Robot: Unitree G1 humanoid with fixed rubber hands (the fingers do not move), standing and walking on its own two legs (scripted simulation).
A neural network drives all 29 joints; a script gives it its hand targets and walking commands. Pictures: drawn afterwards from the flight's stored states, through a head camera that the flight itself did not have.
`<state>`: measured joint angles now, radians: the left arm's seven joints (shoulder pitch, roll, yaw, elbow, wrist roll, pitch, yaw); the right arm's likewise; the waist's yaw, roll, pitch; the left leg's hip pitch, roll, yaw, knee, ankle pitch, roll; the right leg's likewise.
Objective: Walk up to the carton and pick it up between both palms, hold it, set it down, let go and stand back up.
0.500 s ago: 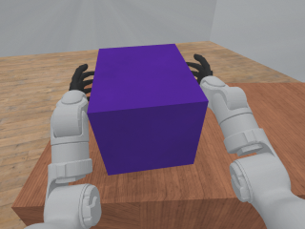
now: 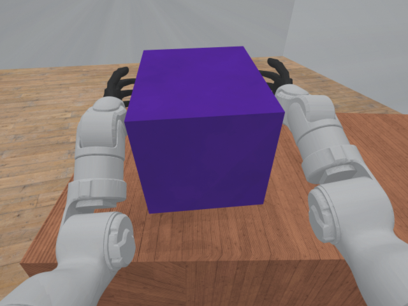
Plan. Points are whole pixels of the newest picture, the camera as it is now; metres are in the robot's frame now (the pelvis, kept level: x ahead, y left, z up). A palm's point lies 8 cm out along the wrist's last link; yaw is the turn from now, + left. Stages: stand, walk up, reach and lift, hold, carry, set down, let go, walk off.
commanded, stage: hold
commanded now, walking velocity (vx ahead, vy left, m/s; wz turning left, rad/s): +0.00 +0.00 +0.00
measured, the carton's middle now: (200, 123) +0.39 +0.00 +0.23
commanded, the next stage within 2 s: none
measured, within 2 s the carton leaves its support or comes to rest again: neither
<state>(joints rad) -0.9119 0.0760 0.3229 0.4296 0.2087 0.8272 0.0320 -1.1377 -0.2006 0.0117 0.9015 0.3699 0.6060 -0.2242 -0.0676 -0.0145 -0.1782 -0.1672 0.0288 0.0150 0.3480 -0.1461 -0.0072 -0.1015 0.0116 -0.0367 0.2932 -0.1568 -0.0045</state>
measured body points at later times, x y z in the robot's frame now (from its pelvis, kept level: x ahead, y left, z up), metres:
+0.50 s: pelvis +0.02 +0.00 +0.00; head -0.07 +0.01 +0.44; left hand +0.38 +0.17 +0.26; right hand +0.40 -0.14 +0.28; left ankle +0.03 +0.12 -0.75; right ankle +0.00 -0.11 -0.75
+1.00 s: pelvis +0.00 +0.00 +0.00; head -0.08 +0.02 +0.44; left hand +0.39 +0.16 +0.28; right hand +0.40 -0.15 +0.30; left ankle +0.03 +0.12 -0.75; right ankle +0.00 -0.11 -0.75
